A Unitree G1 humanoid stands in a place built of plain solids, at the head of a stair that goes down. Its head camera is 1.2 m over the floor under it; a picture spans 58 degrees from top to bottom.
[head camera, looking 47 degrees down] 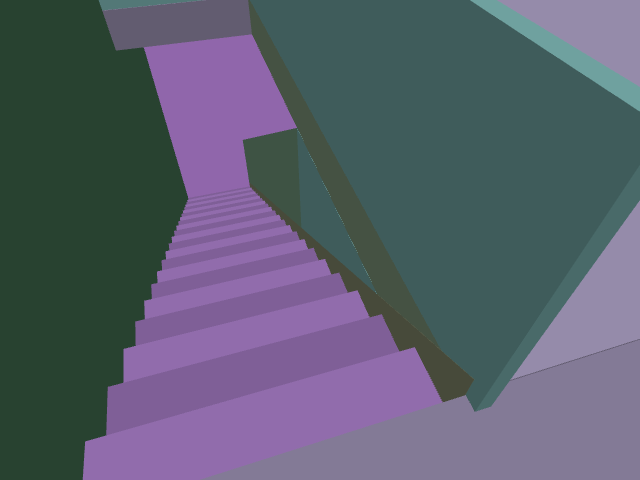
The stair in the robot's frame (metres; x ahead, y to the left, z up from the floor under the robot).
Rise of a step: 0.18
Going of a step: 0.26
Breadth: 1.10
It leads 17 degrees to the left of straight ahead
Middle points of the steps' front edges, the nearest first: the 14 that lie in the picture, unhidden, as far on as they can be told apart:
0.36 0.11 0.00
0.61 0.19 -0.17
0.86 0.27 -0.35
1.11 0.34 -0.52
1.36 0.42 -0.70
1.61 0.49 -0.87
1.86 0.57 -1.05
2.12 0.65 -1.22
2.37 0.72 -1.40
2.62 0.80 -1.57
2.87 0.88 -1.75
3.12 0.95 -1.92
3.37 1.03 -2.10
3.62 1.10 -2.28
